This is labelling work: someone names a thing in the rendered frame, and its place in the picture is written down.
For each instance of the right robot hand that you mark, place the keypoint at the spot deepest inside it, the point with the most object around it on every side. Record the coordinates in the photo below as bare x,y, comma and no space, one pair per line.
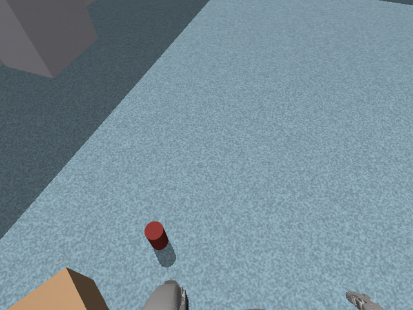
362,301

